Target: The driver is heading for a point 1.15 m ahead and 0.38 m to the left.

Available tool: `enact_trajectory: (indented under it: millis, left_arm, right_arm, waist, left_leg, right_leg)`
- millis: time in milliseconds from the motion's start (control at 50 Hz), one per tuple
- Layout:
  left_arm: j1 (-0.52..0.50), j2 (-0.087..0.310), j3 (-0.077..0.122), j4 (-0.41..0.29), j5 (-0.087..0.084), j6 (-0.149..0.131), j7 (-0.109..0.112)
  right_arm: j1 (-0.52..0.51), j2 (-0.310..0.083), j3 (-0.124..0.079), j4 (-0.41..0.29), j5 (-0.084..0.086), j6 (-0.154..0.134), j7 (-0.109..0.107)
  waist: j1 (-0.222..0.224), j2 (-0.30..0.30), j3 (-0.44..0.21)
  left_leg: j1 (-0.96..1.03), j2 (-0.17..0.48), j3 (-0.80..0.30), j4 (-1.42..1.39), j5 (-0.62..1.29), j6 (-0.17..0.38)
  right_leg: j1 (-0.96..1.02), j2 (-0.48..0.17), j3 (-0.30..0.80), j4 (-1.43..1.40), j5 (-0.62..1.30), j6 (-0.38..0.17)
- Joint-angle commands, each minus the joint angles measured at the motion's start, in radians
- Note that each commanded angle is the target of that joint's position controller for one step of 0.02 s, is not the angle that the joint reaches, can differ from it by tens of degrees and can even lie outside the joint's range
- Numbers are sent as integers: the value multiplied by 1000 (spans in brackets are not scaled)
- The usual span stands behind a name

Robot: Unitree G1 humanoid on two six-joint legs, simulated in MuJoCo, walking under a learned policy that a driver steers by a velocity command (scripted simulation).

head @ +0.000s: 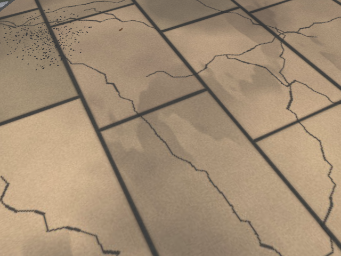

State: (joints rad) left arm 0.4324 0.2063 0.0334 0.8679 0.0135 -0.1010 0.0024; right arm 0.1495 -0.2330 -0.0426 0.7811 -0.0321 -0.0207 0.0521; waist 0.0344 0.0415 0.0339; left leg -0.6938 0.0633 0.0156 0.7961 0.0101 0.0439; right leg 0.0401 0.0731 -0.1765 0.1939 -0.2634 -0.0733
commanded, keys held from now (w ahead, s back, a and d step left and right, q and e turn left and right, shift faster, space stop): q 0.80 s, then no key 0.20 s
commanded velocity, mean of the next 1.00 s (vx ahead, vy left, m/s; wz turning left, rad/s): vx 0.08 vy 0.00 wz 0.51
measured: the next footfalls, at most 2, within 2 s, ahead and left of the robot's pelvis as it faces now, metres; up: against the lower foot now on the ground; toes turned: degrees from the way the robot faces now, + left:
left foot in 0.14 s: +0.24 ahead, +0.08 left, +0.00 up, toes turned +7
right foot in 0.72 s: +0.27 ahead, -0.10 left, +0.00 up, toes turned +31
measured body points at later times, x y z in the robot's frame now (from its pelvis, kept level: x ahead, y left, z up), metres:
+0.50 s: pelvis +0.15 +0.01 +0.00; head +0.18 +0.04 +0.44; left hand +0.23 +0.30 -0.13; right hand +0.30 -0.24 -0.11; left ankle +0.20 +0.07 -0.74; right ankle +0.24 -0.15 -0.68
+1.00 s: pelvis +0.19 -0.04 +0.00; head +0.23 -0.05 +0.45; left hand +0.15 +0.25 -0.09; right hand +0.43 -0.22 -0.13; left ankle +0.09 +0.07 -0.67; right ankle +0.24 -0.12 -0.74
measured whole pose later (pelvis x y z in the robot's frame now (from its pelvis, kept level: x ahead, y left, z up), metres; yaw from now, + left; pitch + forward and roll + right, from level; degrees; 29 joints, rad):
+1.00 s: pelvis +0.19 -0.04 +0.00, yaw +32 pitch +0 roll +2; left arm 0.24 0.25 0.02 0.71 0.02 0.00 0.04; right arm 0.22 -0.32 -0.09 0.76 -0.01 0.08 0.02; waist 0.01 0.05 0.04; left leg -0.43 -0.10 -0.14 1.03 -0.42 -0.05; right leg -0.20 0.00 -0.03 0.43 -0.23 -0.05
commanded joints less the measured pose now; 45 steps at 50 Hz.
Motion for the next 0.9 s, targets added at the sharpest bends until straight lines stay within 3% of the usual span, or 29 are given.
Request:
enact_trajectory:
  millis: [20,80,100,120,140,160,180,200,220,240,260,300,340,440,500,600,680,700,720,740,760,780,800,820,860,900]
  left_arm:
    - [18,128,22,-28,-6,-7,21]
    - [-14,173,36,-24,-3,14,44]
    - [-28,187,41,-29,0,24,49]
    - [-57,195,44,-39,-7,31,48]
    - [-48,177,41,-65,-12,29,42]
    - [77,73,22,-102,-23,35,36]
    - [46,125,23,-107,-3,47,32]
    - [-28,131,23,-117,-2,53,29]
    - [-90,138,25,-128,8,54,27]
    - [-128,140,27,-143,21,66,25]
    - [-112,136,28,-140,31,89,25]
    - [-85,112,21,-137,29,120,26]
    - [-104,107,21,-147,25,128,26]
    - [-227,134,29,-187,24,143,33]
    - [-278,140,29,-204,17,143,37]
    - [-298,140,22,-218,0,124,42]
    - [-221,147,17,-212,-19,104,48]
    - [-177,147,18,-202,-16,98,54]
    - [-152,179,26,-196,-7,91,62]
    - [-191,260,39,-220,8,93,70]
    - [-278,319,49,-254,20,101,62]
    - [-246,258,40,-243,17,104,55]
    - [-274,201,23,-246,8,101,48]
    - [-291,180,17,-249,8,100,43]
    - [-279,175,16,-251,9,98,43]
    - [-224,179,20,-235,10,95,39]
  right_arm:
    - [-101,-6,12,-90,-3,-18,11]
    - [32,-54,-6,-62,-14,-20,3]
    - [123,-80,-18,-40,-20,-26,-3]
    - [230,-104,-32,-11,-31,-38,-14]
    - [297,-180,-54,-3,-35,-45,-30]
    - [257,-278,-81,-26,-13,-36,-38]
    - [290,-270,-87,-48,42,-23,-41]
    - [192,-216,-78,-70,45,-6,-54]
    - [122,-152,-57,-75,44,8,-60]
    - [105,-123,-47,-70,45,14,-62]
    - [103,-109,-44,-68,44,16,-62]
    - [95,-142,-51,-70,25,11,-53]
    - [98,-172,-61,-74,17,8,-49]
    - [128,-187,-72,-84,19,33,-56]
    - [151,-192,-78,-87,15,43,-59]
    - [154,-199,-85,-94,4,49,-54]
    - [112,-200,-87,-105,6,59,-45]
    - [90,-196,-85,-109,15,61,-45]
    - [87,-173,-79,-114,27,59,-49]
    - [164,-100,-62,-115,32,57,-52]
    - [142,-154,-77,-124,16,53,-61]
    - [115,-217,-92,-117,-11,53,-60]
    - [132,-209,-95,-100,-8,56,-52]
    - [156,-192,-90,-83,-4,64,-46]
    - [176,-174,-81,-67,5,77,-30]
    - [127,-160,-72,-78,15,83,-28]
  waist:
    - [3,-105,46]
    - [-51,-153,-34]
    - [-86,-148,-83]
    - [-141,-114,-138]
    - [-162,-15,-215]
    - [-54,196,-349]
    - [-115,54,-489]
    - [-93,-11,-358]
    - [-63,-58,-205]
    - [-37,-70,-124]
    - [-19,-62,-93]
    - [1,-43,-110]
    - [-1,-22,-129]
    - [-50,41,-112]
    - [-76,61,-88]
    - [-84,83,-86]
    - [-47,100,-95]
    - [-15,86,-90]
    - [-7,39,-86]
    - [-62,-165,-106]
    - [-57,-268,-23]
    - [-53,-161,-27]
    - [-79,-125,-26]
    - [-88,-124,-29]
    - [-81,-179,-54]
    - [-50,-175,-58]
  left_leg:
    - [113,-44,105,-150,58,14]
    - [252,-125,132,-188,-69,64]
    - [343,-145,113,-225,-85,87]
    - [479,-151,84,-338,3,114]
    - [682,-1,-70,-316,359,167]
    - [981,312,-459,-180,1117,364]
    - [1007,328,-540,-280,981,440]
    - [865,288,-469,-348,681,409]
    - [694,226,-411,-416,495,350]
    - [585,174,-370,-454,424,302]
    - [500,134,-332,-474,401,267]
    - [424,91,-297,-488,356,241]
    - [412,68,-296,-490,294,220]
    - [445,41,-396,-535,-144,169]
    - [485,42,-466,-544,-287,166]
    - [512,37,-533,-494,-189,170]
    - [477,16,-582,-449,-42,138]
    - [434,-13,-575,-427,-88,103]
    - [351,-65,-537,-381,-232,49]
    - [258,-178,-371,-173,-496,-14]
    - [97,-294,-158,23,-591,-39]
    - [143,-201,-163,185,-556,-53]
    - [166,-193,-159,254,-506,-56]
    - [180,-194,-154,318,-463,-65]
    - [164,-198,-130,407,-437,-84]
    - [141,-197,-127,385,-430,-97]
  right_leg:
    - [-65,-254,-3,33,820,-26]
    - [11,-270,-23,254,1086,-1]
    - [4,-273,-23,399,1069,0]
    - [-48,-249,-31,603,905,10]
    - [-230,-178,-44,903,467,36]
    - [-565,-3,31,1281,-416,84]
    - [-639,-21,211,1348,-323,94]
    - [-671,-74,230,1320,-232,95]
    - [-673,-105,220,1223,-189,98]
    - [-653,-123,225,1141,-177,105]
    - [-594,-128,220,1083,-161,110]
    - [-532,-113,207,1019,-136,115]
    - [-538,-109,210,963,-102,119]
    - [-621,-111,242,837,-47,135]
    - [-645,-98,259,758,-60,135]
    - [-556,-47,263,615,-132,104]
    - [-367,-1,254,391,-137,65]
    - [-274,-2,249,247,-62,57]
    - [-166,-69,297,113,-11,41]
    - [-91,-310,525,20,-97,-17]
    - [-190,-465,712,-5,53,-123]
    - [-234,-455,632,47,218,-163]
    - [-250,-387,521,78,314,-143]
    - [-247,-324,428,100,393,-118]
    - [-197,-276,345,133,537,-112]
    - [-140,-275,325,151,594,-123]
Over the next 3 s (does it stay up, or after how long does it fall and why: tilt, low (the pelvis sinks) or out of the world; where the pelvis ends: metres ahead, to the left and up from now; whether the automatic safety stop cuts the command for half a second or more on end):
stays up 0.78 0.31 0.00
